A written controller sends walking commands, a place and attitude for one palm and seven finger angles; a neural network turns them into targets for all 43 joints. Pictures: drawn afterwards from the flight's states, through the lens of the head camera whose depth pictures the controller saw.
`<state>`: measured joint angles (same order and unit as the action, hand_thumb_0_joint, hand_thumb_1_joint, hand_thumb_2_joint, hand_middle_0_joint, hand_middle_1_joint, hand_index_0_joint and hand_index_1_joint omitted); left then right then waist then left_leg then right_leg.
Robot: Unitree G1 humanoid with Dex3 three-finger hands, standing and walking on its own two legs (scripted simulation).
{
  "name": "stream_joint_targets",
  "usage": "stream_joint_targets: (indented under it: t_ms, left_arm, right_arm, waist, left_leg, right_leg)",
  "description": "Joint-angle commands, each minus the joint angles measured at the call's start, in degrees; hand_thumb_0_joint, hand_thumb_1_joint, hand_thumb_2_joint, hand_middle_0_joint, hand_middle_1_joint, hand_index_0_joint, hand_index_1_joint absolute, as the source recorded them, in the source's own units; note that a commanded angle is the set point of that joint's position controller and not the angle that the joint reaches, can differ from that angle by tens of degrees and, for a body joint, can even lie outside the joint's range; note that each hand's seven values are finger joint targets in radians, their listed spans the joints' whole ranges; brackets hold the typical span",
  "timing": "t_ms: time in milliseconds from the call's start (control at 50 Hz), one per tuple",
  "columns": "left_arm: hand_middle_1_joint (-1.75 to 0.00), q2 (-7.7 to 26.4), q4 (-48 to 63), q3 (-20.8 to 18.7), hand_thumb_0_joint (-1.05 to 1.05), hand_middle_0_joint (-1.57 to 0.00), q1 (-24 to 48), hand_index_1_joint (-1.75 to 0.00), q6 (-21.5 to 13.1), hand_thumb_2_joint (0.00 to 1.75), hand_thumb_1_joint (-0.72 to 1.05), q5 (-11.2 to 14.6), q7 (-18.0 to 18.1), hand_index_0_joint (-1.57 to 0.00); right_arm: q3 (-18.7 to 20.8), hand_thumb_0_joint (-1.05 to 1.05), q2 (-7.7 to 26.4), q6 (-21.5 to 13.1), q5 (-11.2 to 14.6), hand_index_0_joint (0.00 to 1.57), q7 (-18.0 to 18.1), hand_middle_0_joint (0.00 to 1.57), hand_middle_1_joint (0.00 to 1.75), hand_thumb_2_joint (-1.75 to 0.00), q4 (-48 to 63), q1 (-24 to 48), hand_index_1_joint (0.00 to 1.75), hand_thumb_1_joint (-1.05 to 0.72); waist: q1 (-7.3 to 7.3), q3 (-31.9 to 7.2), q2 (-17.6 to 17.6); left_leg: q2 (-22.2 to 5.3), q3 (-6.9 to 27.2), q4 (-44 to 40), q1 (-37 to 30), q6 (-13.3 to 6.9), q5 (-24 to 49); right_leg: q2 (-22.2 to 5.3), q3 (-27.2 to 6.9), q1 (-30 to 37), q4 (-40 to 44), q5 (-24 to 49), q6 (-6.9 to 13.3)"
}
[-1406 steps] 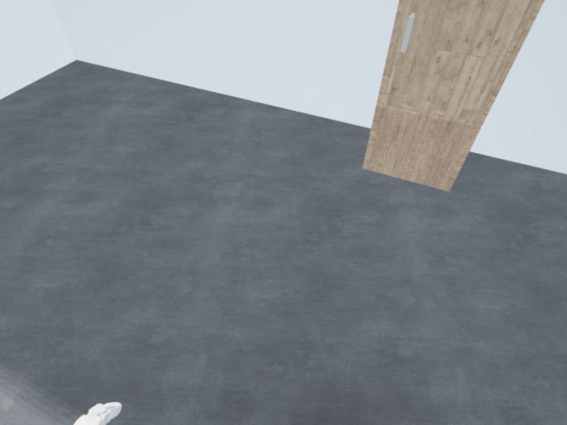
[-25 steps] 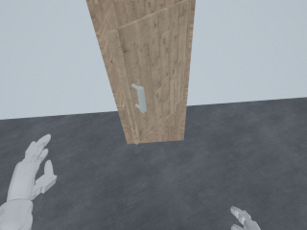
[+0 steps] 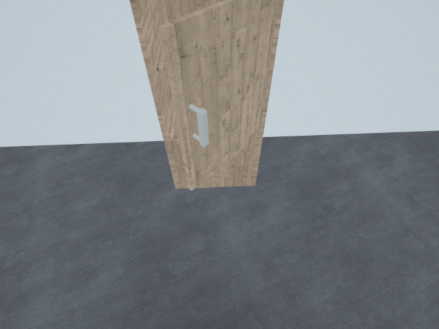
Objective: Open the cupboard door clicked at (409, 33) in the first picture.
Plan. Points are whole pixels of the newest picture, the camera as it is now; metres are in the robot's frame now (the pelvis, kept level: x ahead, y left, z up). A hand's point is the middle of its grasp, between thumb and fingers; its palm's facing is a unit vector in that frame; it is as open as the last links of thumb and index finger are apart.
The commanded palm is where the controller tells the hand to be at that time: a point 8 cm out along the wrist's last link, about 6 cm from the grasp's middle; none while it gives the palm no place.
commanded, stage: let the arm hang, fingers relaxed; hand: left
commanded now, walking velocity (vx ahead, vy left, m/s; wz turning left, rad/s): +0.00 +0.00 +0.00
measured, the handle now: (198, 125) +0.64 +0.11 -0.04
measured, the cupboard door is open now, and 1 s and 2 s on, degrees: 44 44 44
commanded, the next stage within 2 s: look to check the result in 0.50 s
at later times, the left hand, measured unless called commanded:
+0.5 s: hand out of the picture +0.00 +0.17 -0.17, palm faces +0.02 -0.98 -0.18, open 7.3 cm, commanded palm none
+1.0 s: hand out of the picture +0.02 +0.17 -0.17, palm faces +0.03 -0.98 -0.19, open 7.4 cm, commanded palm none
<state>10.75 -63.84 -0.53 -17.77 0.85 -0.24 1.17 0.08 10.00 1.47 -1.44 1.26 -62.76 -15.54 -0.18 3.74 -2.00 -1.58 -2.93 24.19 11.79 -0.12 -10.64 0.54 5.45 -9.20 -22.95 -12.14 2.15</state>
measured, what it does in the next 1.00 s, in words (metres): stands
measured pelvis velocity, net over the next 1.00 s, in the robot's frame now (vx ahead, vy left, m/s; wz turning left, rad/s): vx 0.02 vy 0.01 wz -0.01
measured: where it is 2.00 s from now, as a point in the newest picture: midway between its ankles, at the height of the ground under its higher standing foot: outside the picture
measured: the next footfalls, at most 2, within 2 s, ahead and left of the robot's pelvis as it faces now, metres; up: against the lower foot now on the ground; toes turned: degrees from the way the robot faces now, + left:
none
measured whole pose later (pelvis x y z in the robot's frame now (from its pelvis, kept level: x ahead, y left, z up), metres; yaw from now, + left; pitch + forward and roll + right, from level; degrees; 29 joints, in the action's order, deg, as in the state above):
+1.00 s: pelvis +0.02 +0.01 +0.00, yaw -1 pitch -1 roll +0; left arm 7.7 -66.1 -0.5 -15.3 -0.7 -0.3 1.8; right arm 0.4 8.4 -0.1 -1.3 1.9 -65.9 -14.5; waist 0.1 2.7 -0.9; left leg -0.7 -4.1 21.8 9.6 -0.5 -11.3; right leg -0.3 4.2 -8.2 -22.5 -13.4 1.4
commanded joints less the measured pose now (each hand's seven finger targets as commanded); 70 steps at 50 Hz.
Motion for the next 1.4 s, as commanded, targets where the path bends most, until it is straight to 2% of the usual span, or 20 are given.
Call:
stream_joint_targets:
  t_ms: [0, 40, 200, 380, 540, 680, 760, 860, 920, 1000, 1100, 1180, 1200, 1240, 1300, 1380]
  left_arm:
    - [-0.3, 5.46, 0.97, -0.88, 0.0, -0.2, -0.56, -0.3, -1.58, 0.9, 0.9, -0.14, 0.51, -0.2]
    - [-0.3, 5.02, 0.27, -0.79, 0.0, -0.2, -0.78, -0.3, -1.53, 0.9, 0.9, -0.11, 0.64, -0.2]
    - [-0.3, 3.77, -0.68, -0.85, 0.0, -0.2, -1.32, -0.3, -1.36, 0.9, 0.9, -0.21, 0.96, -0.2]
    - [-0.3, 2.7, -0.73, -1.05, 0.0, -0.2, -1.9, -0.3, -1.5, 0.9, 0.9, -0.26, 1.05, -0.2]
    - [-0.3, 2.26, -0.99, -1.02, 0.0, -0.2, -2.16, -0.3, -1.63, 0.9, 0.9, -0.23, 1.01, -0.2]
    - [-0.3, 2.51, -1.06, -1.1, 0.0, -0.2, -2.29, -0.3, -1.88, 0.9, 0.9, -0.27, 1.08, -0.2]
    - [-0.3, 2.7, -1.12, -1.09, 0.0, -0.2, -2.5, -0.3, -2.02, 0.9, 0.9, -0.28, 1.13, -0.2]
    - [-0.3, 3.27, -1.15, -1.11, 0.0, -0.2, -2.14, -0.3, -2.17, 0.9, 0.9, -0.31, 1.12, -0.2]
    - [-0.3, 3.25, -1.16, -1.03, 0.0, -0.2, -1.58, -0.3, -2.16, 0.9, 0.9, -0.26, 1.07, -0.2]
    - [-0.3, 3.85, -1.05, -1.1, 0.0, -0.2, -0.98, -0.3, -2.17, 0.9, 0.9, -0.24, 1.01, -0.2]
    - [-0.3, 4.65, -0.77, -1.2, 0.0, -0.2, -0.45, -0.3, -2.43, 0.9, 0.9, -0.19, 0.97, -0.2]
    - [-0.3, 4.99, -0.69, -1.19, 0.0, -0.2, 0.09, -0.3, -2.4, 0.9, 0.9, -0.21, 0.95, -0.2]
    - [-0.3, 5.25, -0.63, -1.23, 0.0, -0.2, 0.39, -0.3, -2.42, 0.9, 0.9, -0.2, 0.95, -0.2]
    - [-0.3, 4.11, -0.49, -1.34, 0.0, -0.2, -0.06, -0.3, -1.86, 0.9, 0.9, -0.21, 0.99, -0.2]
    - [-0.3, 5.85, 0.9, -2.74, 0.0, -0.2, 0.67, -0.3, -0.92, 0.9, 0.9, -0.46, 0.8, -0.2]
    - [-0.3, 7.46, 3.62, -4.39, 0.0, -0.2, 2.24, -0.3, 0.18, 0.9, 0.9, -0.76, 0.26, -0.2]
  right_arm:
    - [0.66, 0.0, 5.17, -1.03, 0.11, 0.2, 0.41, 0.2, 0.3, -0.9, 0.53, -2.81, 0.3, -0.9]
    - [0.65, 0.0, 4.74, -1.02, 0.13, 0.2, 0.44, 0.2, 0.3, -0.9, -0.1, -3.26, 0.3, -0.9]
    - [0.53, 0.0, 2.56, -0.99, -0.02, 0.2, 0.52, 0.2, 0.3, -0.9, -1.84, -4.69, 0.3, -0.9]
    - [0.73, 0.0, 1.62, -1.36, 0.04, 0.2, 0.73, 0.2, 0.3, -0.9, -2.14, -5.65, 0.3, -0.9]
    - [0.81, 0.0, 2.0, -1.64, 0.15, 0.2, 0.89, 0.2, 0.3, -0.9, -2.02, -5.49, 0.3, -0.9]
    - [0.96, 0.0, 2.33, -1.75, 0.3, 0.2, 0.89, 0.2, 0.3, -0.9, -1.89, -4.93, 0.3, -0.9]
    - [0.97, 0.0, 2.96, -1.8, 0.36, 0.2, 0.94, 0.2, 0.3, -0.9, -1.86, -4.09, 0.3, -0.9]
    - [1.06, 0.0, 3.43, -1.88, 0.44, 0.2, 0.94, 0.2, 0.3, -0.9, -1.89, -3.28, 0.3, -0.9]
    - [0.91, 0.0, 3.57, -1.94, 0.31, 0.2, 0.92, 0.2, 0.3, -0.9, -2.09, -2.66, 0.3, -0.9]
    - [0.84, 0.0, 3.96, -1.98, 0.3, 0.2, 0.9, 0.2, 0.3, -0.9, -2.06, -2.11, 0.3, -0.9]
    - [0.91, 0.0, 4.94, -2.16, 0.26, 0.2, 0.91, 0.2, 0.3, -0.9, -1.84, -1.23, 0.3, -0.9]
    - [0.92, 0.0, 5.34, -2.06, 0.27, 0.2, 0.9, 0.2, 0.3, -0.9, -1.8, -0.58, 0.3, -0.9]
    - [0.85, 0.0, 5.24, -2.07, 0.28, 0.2, 0.89, 0.2, 0.3, -0.9, -1.94, -0.53, 0.3, -0.9]
    - [0.88, 0.0, 4.04, -1.61, 0.21, 0.2, 1.15, 0.2, 0.3, -0.9, -2.07, -1.45, 0.3, -0.9]
    - [2.02, 0.0, 5.25, -0.81, 0.22, 0.2, 1.49, 0.2, 0.3, -0.9, -1.06, -1.32, 0.3, -0.9]
    - [3.37, 0.0, 6.51, -0.08, 0.24, 0.2, 1.8, 0.2, 0.3, -0.9, 1.69, -0.05, 0.3, -0.9]
  waist:
    - [0.76, 0.04, 3.62]
    - [0.7, 0.85, 4.46]
    - [0.58, 3.04, 1.89]
    - [0.57, 2.42, 0.81]
    - [0.64, 1.54, 0.7]
    - [0.74, 0.32, 2.81]
    - [0.63, -0.05, 1.35]
    - [0.65, 0.02, 2.53]
    - [0.68, 0.39, 1.44]
    - [0.59, 0.41, 1.85]
    - [0.55, -1.5, 1.65]
    - [0.6, -0.61, 1.01]
    - [0.61, -0.39, 1.89]
    - [0.73, -0.65, 2.14]
    - [0.77, -0.68, 3.36]
    - [0.98, -1.29, 3.6]
  left_leg:
    - [-4.27, 4.56, -5.55, -0.99, -1.55, -1.89]
    - [-4.13, 4.42, -5.64, -0.9, -1.55, -1.82]
    - [-4.0, 4.25, -6.52, 0.91, -1.44, -3.36]
    - [-4.19, 4.28, -6.78, 1.39, -1.44, -3.01]
    - [-4.45, 4.61, -6.7, 0.08, -1.55, -0.77]
    - [-4.54, 4.49, -5.96, -1.56, -1.76, 2.18]
    - [-4.58, 4.39, -5.63, -2.24, -1.75, 3.43]
    - [-4.73, 4.37, -5.66, -2.89, -1.72, 4.92]
    - [-4.76, 4.29, -5.9, -3.0, -1.63, 5.49]
    - [-4.79, 4.47, -6.16, -2.9, -1.62, 5.6]
    - [-4.84, 4.19, -5.7, -4.2, -1.56, 8.08]
    - [-4.9, 4.21, -5.9, -4.22, -1.46, 7.76]
    - [-4.98, 4.29, -6.14, -4.12, -1.47, 8.03]
    - [-5.39, 2.86, -4.53, -4.96, -1.03, 8.07]
    - [-5.8, 0.53, -1.07, -4.25, -0.75, 6.18]
    - [-6.46, -1.4, 1.94, -3.51, -0.55, 2.49]
  right_leg:
    - [-6.85, -7.55, -3.47, 7.33, -4.43, 0.8]
    - [-6.85, -7.67, -4.1, 7.46, -4.95, 0.7]
    - [-6.55, -7.6, -5.11, 6.61, -5.44, 0.58]
    - [-6.43, -7.24, -4.27, 5.59, -3.24, 0.49]
    - [-6.38, -7.04, -3.83, 4.8, -0.79, 0.34]
    - [-6.67, -6.99, -3.35, 4.87, 1.0, 0.29]
    - [-6.59, -7.19, -3.14, 4.93, 2.06, 0.3]
    - [-6.68, -7.16, -2.67, 5.13, 3.64, 0.23]
    - [-6.9, -7.25, -2.41, 5.22, 4.41, 0.21]
    - [-6.93, -7.13, -1.74, 5.43, 4.43, 0.19]
    - [-7.26, -7.15, -0.31, 5.33, 7.86, 0.25]
    - [-7.2, -7.26, -0.6, 5.76, 7.67, 0.32]
    - [-7.21, -7.19, -0.48, 5.77, 8.16, 0.3]
    - [-7.08, -8.27, -1.53, 4.69, 10.95, 0.24]
    - [-7.41, -9.86, -3.04, 2.21, 14.6, 0.85]
    - [-7.16, -12.52, -5.98, -0.45, 15.02, 1.75]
